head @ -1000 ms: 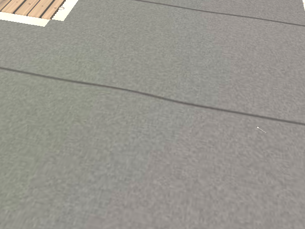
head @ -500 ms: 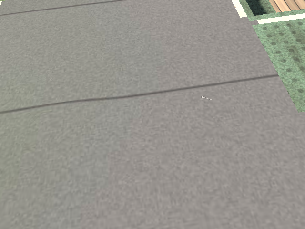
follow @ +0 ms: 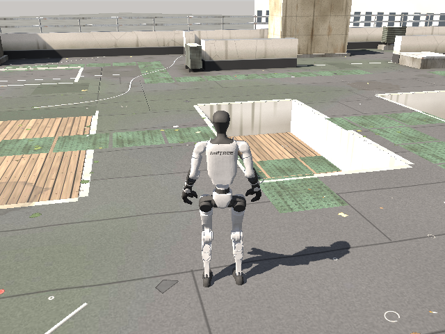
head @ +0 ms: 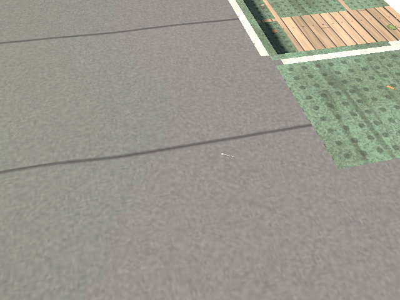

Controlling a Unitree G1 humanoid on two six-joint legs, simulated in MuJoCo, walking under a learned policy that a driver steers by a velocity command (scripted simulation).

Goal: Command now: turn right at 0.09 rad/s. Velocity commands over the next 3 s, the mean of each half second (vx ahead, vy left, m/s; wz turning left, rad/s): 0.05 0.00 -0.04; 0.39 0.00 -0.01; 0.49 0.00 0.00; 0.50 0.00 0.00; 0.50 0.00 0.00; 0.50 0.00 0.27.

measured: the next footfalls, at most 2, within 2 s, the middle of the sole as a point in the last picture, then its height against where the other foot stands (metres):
left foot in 1.08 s outside the picture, level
right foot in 1.62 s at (239, 235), level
